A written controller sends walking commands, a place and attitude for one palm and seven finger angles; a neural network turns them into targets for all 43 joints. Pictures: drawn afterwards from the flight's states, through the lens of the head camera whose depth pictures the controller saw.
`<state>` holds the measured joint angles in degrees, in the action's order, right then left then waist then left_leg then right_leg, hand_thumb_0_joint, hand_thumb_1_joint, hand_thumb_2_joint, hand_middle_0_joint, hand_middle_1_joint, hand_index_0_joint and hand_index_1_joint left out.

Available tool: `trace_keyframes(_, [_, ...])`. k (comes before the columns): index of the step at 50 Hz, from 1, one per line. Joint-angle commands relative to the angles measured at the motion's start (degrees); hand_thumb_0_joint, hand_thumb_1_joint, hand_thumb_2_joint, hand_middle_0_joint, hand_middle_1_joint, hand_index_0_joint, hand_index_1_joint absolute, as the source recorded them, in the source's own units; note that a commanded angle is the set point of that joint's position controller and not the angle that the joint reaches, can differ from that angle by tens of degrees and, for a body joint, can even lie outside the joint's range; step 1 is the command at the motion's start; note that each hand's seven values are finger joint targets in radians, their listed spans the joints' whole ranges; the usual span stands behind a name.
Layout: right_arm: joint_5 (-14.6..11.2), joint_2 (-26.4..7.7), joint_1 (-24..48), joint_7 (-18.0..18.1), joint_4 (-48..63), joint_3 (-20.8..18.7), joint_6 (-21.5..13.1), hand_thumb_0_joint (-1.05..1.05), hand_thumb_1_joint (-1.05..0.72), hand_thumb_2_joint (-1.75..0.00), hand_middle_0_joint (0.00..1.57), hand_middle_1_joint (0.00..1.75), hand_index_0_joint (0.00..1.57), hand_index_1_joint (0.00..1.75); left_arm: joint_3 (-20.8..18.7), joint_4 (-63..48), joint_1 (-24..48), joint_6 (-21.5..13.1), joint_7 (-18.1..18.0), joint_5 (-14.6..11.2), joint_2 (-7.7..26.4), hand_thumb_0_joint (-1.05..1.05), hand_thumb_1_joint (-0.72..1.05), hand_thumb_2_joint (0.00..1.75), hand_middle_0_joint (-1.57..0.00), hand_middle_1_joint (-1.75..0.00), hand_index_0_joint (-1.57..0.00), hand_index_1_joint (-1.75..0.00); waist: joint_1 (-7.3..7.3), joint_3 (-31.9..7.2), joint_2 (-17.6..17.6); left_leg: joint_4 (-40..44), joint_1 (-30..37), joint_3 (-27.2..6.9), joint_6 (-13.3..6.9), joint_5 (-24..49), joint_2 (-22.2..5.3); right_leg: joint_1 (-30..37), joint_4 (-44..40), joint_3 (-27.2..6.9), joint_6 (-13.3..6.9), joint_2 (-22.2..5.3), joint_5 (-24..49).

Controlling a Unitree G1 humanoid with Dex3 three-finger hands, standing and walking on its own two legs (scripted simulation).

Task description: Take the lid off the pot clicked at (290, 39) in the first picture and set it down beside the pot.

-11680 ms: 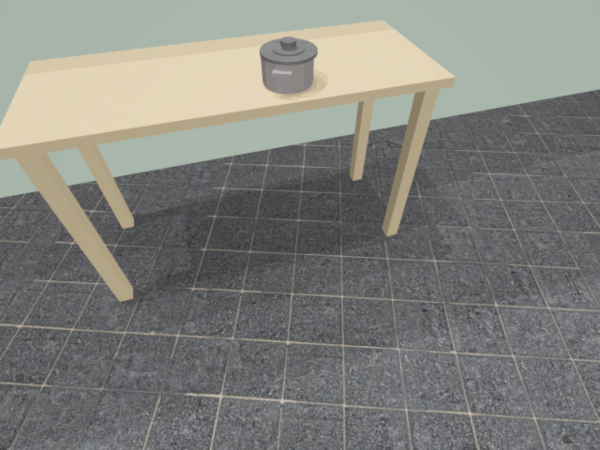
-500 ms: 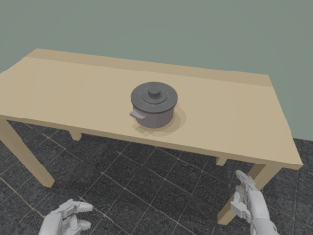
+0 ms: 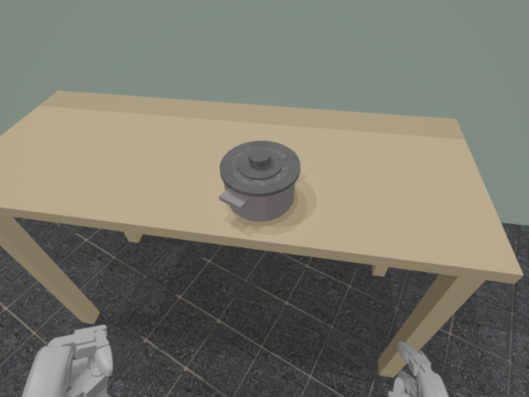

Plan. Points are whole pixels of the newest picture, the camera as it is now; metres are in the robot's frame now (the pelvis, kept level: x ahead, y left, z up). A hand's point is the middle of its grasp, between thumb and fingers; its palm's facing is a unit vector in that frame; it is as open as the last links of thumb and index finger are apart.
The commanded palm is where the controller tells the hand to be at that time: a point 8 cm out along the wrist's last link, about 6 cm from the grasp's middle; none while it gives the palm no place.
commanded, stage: raise the hand higher, near the body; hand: left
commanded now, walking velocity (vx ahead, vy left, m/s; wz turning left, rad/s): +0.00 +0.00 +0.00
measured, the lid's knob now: (259, 157) +0.52 +0.07 +0.09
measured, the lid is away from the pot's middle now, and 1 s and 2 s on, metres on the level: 0.01 0.01 0.01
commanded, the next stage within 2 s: reach forward and open the fingers in 0.56 s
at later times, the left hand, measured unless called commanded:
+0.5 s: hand (80, 336) +0.16 +0.24 +0.10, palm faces +0.32 -0.86 -0.40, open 3.1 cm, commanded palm +0.11 +0.28 +0.12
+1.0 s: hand (64, 310) +0.18 +0.27 +0.11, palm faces -0.08 -0.04 -1.00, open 3.0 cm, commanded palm +0.17 +0.27 +0.16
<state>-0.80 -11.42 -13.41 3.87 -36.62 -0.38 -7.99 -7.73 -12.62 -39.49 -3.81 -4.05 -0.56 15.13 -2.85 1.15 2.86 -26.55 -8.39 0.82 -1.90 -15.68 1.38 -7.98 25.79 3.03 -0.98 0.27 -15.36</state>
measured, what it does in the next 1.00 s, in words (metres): stands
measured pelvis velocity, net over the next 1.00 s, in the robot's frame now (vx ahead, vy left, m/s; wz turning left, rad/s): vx -0.01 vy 0.00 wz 0.00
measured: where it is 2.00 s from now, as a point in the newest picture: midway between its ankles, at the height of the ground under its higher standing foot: outside the picture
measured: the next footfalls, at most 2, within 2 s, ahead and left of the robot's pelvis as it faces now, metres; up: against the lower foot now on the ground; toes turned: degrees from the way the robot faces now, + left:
none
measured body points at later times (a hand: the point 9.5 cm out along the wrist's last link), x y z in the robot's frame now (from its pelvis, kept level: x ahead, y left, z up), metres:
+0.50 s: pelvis +0.00 +0.01 +0.00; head -0.01 -0.01 +0.45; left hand +0.13 +0.28 +0.13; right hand +0.20 -0.19 -0.07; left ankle -0.01 +0.10 -0.74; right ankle -0.01 -0.11 -0.74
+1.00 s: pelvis -0.01 +0.00 +0.00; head +0.00 -0.05 +0.44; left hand +0.18 +0.27 +0.16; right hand +0.21 -0.22 -0.10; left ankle -0.01 +0.10 -0.74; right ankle -0.01 -0.11 -0.74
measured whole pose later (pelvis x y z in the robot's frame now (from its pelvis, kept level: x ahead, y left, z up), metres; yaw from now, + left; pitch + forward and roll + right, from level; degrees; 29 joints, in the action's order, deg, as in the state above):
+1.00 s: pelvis -0.01 +0.00 +0.00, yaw +0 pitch +1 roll +0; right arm -2.3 -17.0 -6.9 0.8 -31.5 0.0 6.2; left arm -7.0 -22.1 -26.6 4.8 1.8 43.4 35.9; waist -4.5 -1.9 8.0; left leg -29.8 -15.2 1.3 -2.3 -16.0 1.6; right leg -15.1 29.6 2.7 -0.7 -0.1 -15.9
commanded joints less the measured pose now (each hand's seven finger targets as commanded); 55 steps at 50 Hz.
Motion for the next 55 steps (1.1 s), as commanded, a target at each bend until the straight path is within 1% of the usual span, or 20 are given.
trace_keyframes(1, [0.1, -5.4, 9.5, 0.1, 10.6, -1.8, -4.3, 0.0, -0.9, -0.9, 0.2, 0.3, 0.2, 0.3, -7.9, -12.6, -2.6, -3.9, -2.0, -0.3, 8.9, 0.0, 0.9, 0.9, -1.3, -1.5, -1.3, -1.5, -1.19, -3.5, -1.5, 3.8, 1.6, -1.4, 0.0, 13.7, -1.7, -0.5, -4.3, 0.1, 0.2, -1.2, 9.2])
trace_keyframes(4, [0.0, -5.7, 9.6, 0.1, 10.9, -1.9, -4.2, 0.0, -0.9, -0.9, 0.2, 0.3, 0.2, 0.3, -5.6, -13.2, -0.8, -4.5, -1.4, -0.3, 6.7, 0.0, 0.9, 0.9, -1.3, -1.5, -1.3, -1.5, -0.6, -0.9, -2.9, 4.0, 1.2, -1.3, -0.1, 13.0, -1.8, -2.0, -4.6, 0.1, 0.3, -1.2, 8.6])
trace_keyframes(8, [0.2, -5.9, 8.7, -0.2, 11.6, -1.5, -5.1, 0.0, -0.9, -0.9, 0.2, 0.3, 0.2, 0.3, -6.2, -20.6, 1.8, -5.5, -1.8, -0.1, 8.6, 0.0, 0.9, 0.9, -1.3, -1.5, -1.3, -1.5, -0.72, -4.1, 3.1, 4.0, 3.3, -1.9, 0.2, 15.4, -2.0, -0.6, -3.9, -0.1, 0.1, -1.4, 9.6])
trace_keyframes(10, [0.2, -5.8, 8.3, -0.3, 11.6, -1.3, -4.9, 0.0, -0.9, -0.9, 0.2, 0.3, 0.2, 0.3, -6.7, -20.8, 1.1, -5.1, -2.1, -0.2, 8.8, 0.0, 0.9, 0.9, -1.3, -1.5, -1.3, -1.5, -0.93, -4.6, 2.9, 4.2, 3.6, -2.4, 0.5, 17.4, -2.2, -0.1, -3.6, 0.1, 0.1, -1.2, 10.6])
trace_keyframes(13, [0.1, -5.4, 9.0, -0.5, 11.5, -1.4, -4.2, 0.0, -0.9, -0.9, 0.2, 0.3, 0.2, 0.3, -7.5, -17.5, 0.2, -4.8, -1.8, -0.4, 8.1, 0.0, 0.9, 0.9, -1.3, -1.5, -1.3, -1.5, -0.83, -1.4, -2.7, 4.5, 1.9, -2.2, 0.5, 15.6, -2.4, -1.1, -3.9, 0.6, 0.0, -0.9, 9.9])
trace_keyframes(15, [0.2, -5.7, 9.4, -0.5, 11.8, -1.3, -3.7, 0.0, -0.9, -0.9, 0.2, 0.3, 0.2, 0.3, -7.0, -17.6, 1.7, -4.9, -1.5, -0.4, 7.7, 0.0, 0.9, 0.9, -1.3, -1.5, -1.3, -1.5, -0.62, -0.2, -2.6, 4.6, 1.2, -1.9, 0.4, 14.6, -2.3, -1.5, -4.2, 0.4, 0.1, -1.0, 9.7])
trace_keyframes(21, [0.2, -5.9, 9.0, -0.8, 12.4, -0.6, -4.3, 0.0, -0.9, -0.9, 0.2, 0.3, 0.2, 0.3, -9.3, -25.4, 5.6, -5.7, -2.1, -0.7, 10.7, 0.0, 0.9, 0.9, -1.3, -1.5, -1.3, -1.5, -0.93, -4.1, 4.3, 4.3, 3.2, -2.8, 0.9, 14.5, -2.5, -0.2, -4.2, -0.4, -0.1, -0.9, 8.9])
trace_keyframes(26, [0.1, -5.8, 9.5, -0.9, 11.7, -0.9, -3.2, 0.0, -0.9, -0.9, 0.2, 0.3, 0.2, 0.3, -10.5, -20.2, 4.4, -5.1, -2.0, -1.1, 9.9, 0.0, 0.9, 0.9, -1.3, -1.5, -1.3, -1.5, -0.78, -1.5, -2.6, 4.5, 1.8, -2.4, 0.7, 13.8, -2.5, -0.8, -4.8, 0.0, 0.0, -0.7, 9.1])
trace_keyframes(27, [0.1, -5.8, 9.7, -0.9, 12.1, -0.6, -3.2, 0.0, -0.9, -0.9, 0.2, 0.3, 0.2, 0.3, -9.2, -21.3, 6.7, -5.5, -1.8, -1.0, 9.1, 0.0, 0.9, 0.9, -1.3, -1.5, -1.3, -1.5, -0.49, -1.1, -1.9, 4.8, 1.5, -2.3, 0.5, 12.8, -2.3, -1.0, -5.1, 0.1, 0.0, -1.0, 8.2])
trace_keyframes(31, [0.1, -6.2, 9.8, -0.6, 12.1, -0.5, -3.7, 0.0, -0.9, -0.9, 0.2, 0.3, 0.2, 0.3, -11.9, -25.7, 9.5, -6.4, -2.5, -1.3, 12.3, 0.0, 0.9, 0.9, -1.3, -1.5, -1.3, -1.5, -0.91, -3.0, 1.8, 4.9, 2.7, -2.6, 0.5, 10.9, -2.4, -0.4, -5.4, -0.6, 0.0, -0.9, 6.7])
trace_keyframes(33, [0.2, -5.7, 9.3, -0.5, 11.7, -0.5, -3.9, 0.0, -0.9, -0.9, 0.2, 0.3, 0.2, 0.3, -12.5, -25.1, 8.3, -6.7, -2.9, -1.4, 12.3, 0.0, 0.9, 0.9, -1.3, -1.5, -1.3, -1.5, -1.19, -4.1, 0.7, 5.0, 3.2, -2.7, 0.6, 12.5, -2.5, 0.4, -5.1, -0.3, 0.0, -1.1, 7.8])
trace_keyframes(34, [1.4, -11.1, 10.4, -1.5, 12.8, 0.3, -0.2, 0.0, -0.9, -0.9, 0.2, 0.3, 0.2, 0.3, -9.7, -27.7, 11.2, -1.9, -5.1, 23.4, 24.3, 0.0, 0.87, 0.91, -1.29, -1.46, -1.29, -1.46, -1.07, -4.0, 4.2, 3.0, -4.6, -1.3, 0.8, 13.3, -1.6, -5.5, -1.3, -1.1, 0.0, 0.3, 7.4])
trace_keyframes(35, [1.4, -8.4, 11.4, -2.1, 15.3, -0.2, 1.8, 0.0, -0.9, -0.9, 0.2, 0.3, 0.2, 0.3, -8.5, -30.0, 11.4, 0.9, -6.2, 24.1, 18.3, 0.0, 0.84, 0.92, -1.28, -1.43, -1.28, -1.43, -1.51, -4.2, 6.5, 2.9, -5.4, -0.9, 1.3, 14.1, -1.5, -4.9, -0.3, 1.1, -0.9, -0.2, 6.6])
trace_keyframes(36, [0.7, -8.3, 12.4, -2.5, 15.0, -0.1, 2.9, 0.0, -0.9, -0.9, 0.2, 0.3, 0.2, 0.3, -8.4, -28.7, 12.5, 2.4, -6.6, 24.2, 18.9, 0.0, 0.81, 0.94, -1.26, -1.39, -1.26, -1.39, -0.86, -1.7, 4.6, 2.7, -7.0, -1.0, 1.2, 12.4, -1.5, -5.9, -0.8, 0.6, -1.1, 0.1, 5.5])
trace_keyframes(37, [0.8, -8.4, 11.9, -3.1, 14.7, -0.4, 3.9, 0.0, -0.9, -0.9, 0.2, 0.3, 0.2, 0.3, -6.9, -26.1, 11.6, 3.4, -6.5, 30.2, 18.4, 0.0, 0.78, 0.95, -1.25, -1.36, -1.25, -1.36, -1.55, -2.0, 4.1, 2.5, -7.4, -0.6, 1.2, 9.7, -1.4, -6.8, 0.1, 0.1, -1.3, 0.5, 2.5])
trace_keyframes(39, [0.7, -9.7, 12.8, -3.7, 15.4, -0.8, 6.8, 0.0, -0.9, -0.9, 0.2, 0.3, 0.2, 0.3, -8.2, -24.3, 6.8, 5.8, -5.9, 37.0, 22.2, 0.0, 0.72, 0.99, -1.23, -1.29, -1.23, -1.29, -3.03, -5.9, 3.9, 1.5, -7.8, -0.3, 0.8, 9.9, -1.3, -5.4, 0.5, -1.1, -1.7, 0.8, 3.1])
trace_keyframes(42, [-0.1, -10.7, 15.2, -3.9, 17.4, -0.6, 10.0, 0.0, -0.9, -0.9, 0.2, 0.3, 0.2, 0.3, -10.4, -27.0, 12.4, 8.3, -3.8, 43.8, 29.5, 0.0, 0.62, 1.07, -1.2, -1.18, -1.2, -1.18, -2.71, -13.2, 1.4, 0.0, -6.7, -0.3, 0.4, 10.7, -0.9, -2.8, 1.0, -3.0, -1.2, 0.0, 5.1])
trace_keyframes(45, [-0.7, -10.3, 15.0, -3.2, 15.9, -0.8, 11.2, 0.0, -0.9, -0.9, 0.2, 0.3, 0.2, 0.3, -9.5, -21.2, 16.1, 9.0, 0.1, 46.3, 31.8, 0.0, 0.52, 1.14, -1.17, -1.07, -1.17, -1.07, -1.87, -12.7, -0.9, 0.0, -4.7, -1.3, -0.4, 12.2, -1.0, -3.0, -0.2, -3.0, -0.2, -0.9, 7.7])
trace_keyframes(48, [-1.7, -10.3, 14.5, -2.9, 15.3, -1.1, 11.3, 0.0, -0.9, -0.9, 0.2, 0.3, 0.2, 0.3, -7.0, -15.8, 18.4, 8.5, 5.9, 44.3, 31.5, 0.0, 0.42, 1.2, -1.14, -0.97, -1.14, -0.97, -0.5, -9.2, -3.0, 0.4, -4.2, -1.4, -1.0, 12.9, -0.6, -3.5, -1.6, -2.1, 0.5, -1.1, 10.1])
trace_keyframes(55, [-1.5, -10.9, 13.7, -2.1, 15.6, -0.8, 10.3, 0.0, -0.9, -0.9, 0.2, 0.3, 0.2, 0.3, -10.9, -17.9, 28.4, 4.8, 14.9, 42.1, 40.2, 0.0, 0.21, 1.31, -1.06, -0.72, -1.06, -0.72, -0.4, -12.4, -0.7, 0.8, -0.9, -1.9, -1.7, 20.4, 0.4, 0.1, -2.6, -1.6, 1.6, -1.7, 19.6])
